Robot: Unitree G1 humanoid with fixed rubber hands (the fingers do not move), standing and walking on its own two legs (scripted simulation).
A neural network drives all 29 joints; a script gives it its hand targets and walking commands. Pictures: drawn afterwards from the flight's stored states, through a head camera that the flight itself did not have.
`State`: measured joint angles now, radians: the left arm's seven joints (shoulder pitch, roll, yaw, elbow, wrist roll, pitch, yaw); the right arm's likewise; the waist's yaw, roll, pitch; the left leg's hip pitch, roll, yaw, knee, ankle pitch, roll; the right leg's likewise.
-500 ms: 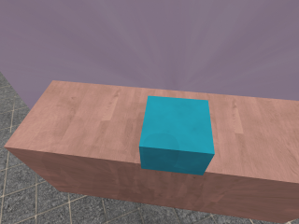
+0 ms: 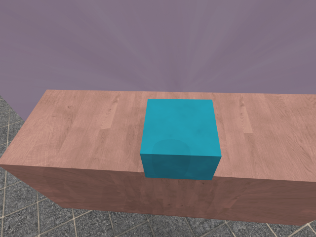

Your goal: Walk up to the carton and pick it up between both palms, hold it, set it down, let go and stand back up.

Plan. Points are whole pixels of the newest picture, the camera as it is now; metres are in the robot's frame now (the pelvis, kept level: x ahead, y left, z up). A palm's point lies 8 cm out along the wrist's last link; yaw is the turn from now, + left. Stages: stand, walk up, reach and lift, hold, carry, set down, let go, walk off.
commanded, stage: walk up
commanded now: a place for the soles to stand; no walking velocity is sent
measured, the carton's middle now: (178, 138) +0.43 -0.03 -0.08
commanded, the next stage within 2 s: reach and lift in 0.56 s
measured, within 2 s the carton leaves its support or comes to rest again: neither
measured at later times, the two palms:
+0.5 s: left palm out of the picture +0.03 +0.22 -0.13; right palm out of the picture +0.01 -0.25 -0.14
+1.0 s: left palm out of the picture +0.08 +0.20 -0.10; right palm out of the picture +0.08 -0.27 -0.10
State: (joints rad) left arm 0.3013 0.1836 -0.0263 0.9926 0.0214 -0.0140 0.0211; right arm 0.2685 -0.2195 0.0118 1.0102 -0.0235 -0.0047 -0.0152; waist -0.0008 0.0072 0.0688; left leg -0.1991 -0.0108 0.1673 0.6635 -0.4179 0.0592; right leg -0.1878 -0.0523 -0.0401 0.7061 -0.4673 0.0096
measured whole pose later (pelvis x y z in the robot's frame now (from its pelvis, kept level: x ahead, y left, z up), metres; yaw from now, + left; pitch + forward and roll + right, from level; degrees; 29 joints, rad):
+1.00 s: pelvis -0.07 -0.03 -0.01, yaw +0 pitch -2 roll -1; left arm 0.17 0.21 0.06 0.37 0.11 0.49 -0.09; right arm 0.07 -0.22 0.02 0.84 0.12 -0.07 0.00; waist -0.02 -0.03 0.11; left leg -0.39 0.06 0.09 0.79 -0.36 0.01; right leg -0.35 0.02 -0.08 0.77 -0.38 -0.05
